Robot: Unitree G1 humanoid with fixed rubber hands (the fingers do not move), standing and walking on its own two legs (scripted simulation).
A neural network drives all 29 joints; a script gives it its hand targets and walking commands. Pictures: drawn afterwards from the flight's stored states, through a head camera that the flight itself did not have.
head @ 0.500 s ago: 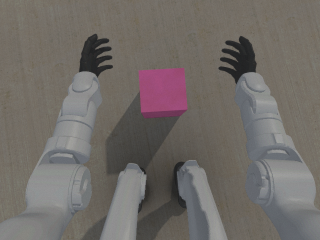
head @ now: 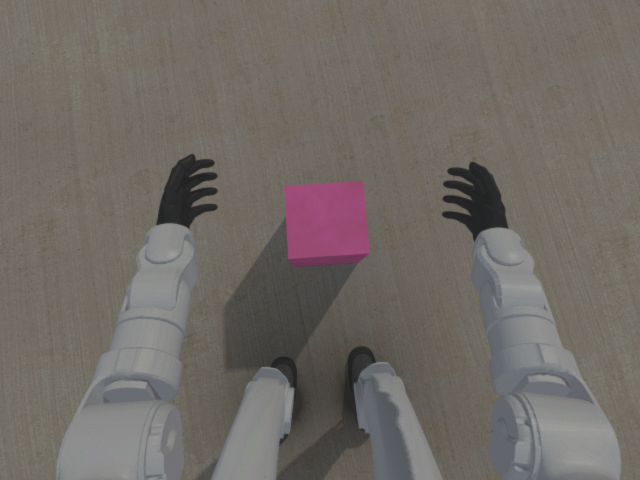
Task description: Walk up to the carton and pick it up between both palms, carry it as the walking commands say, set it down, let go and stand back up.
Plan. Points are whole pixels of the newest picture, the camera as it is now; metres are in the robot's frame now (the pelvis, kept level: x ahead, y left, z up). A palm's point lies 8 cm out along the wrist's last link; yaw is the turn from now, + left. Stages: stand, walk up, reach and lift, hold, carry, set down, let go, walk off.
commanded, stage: let go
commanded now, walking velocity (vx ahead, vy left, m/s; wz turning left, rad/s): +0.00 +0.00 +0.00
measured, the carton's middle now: (324, 228) +0.49 -0.02 -0.57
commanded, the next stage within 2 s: stand in 1.02 s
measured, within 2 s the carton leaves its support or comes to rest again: neither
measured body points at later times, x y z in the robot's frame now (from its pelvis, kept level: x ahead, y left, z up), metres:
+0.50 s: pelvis +0.05 +0.00 +0.08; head +0.12 +0.00 +0.52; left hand +0.26 +0.23 +0.00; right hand +0.26 -0.22 -0.01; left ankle +0.03 +0.10 -0.64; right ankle +0.05 -0.12 -0.64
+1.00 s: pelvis +0.04 +0.00 +0.09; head +0.04 -0.01 +0.54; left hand +0.22 +0.24 +0.02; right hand +0.22 -0.24 +0.01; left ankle +0.03 +0.10 -0.64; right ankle +0.05 -0.12 -0.64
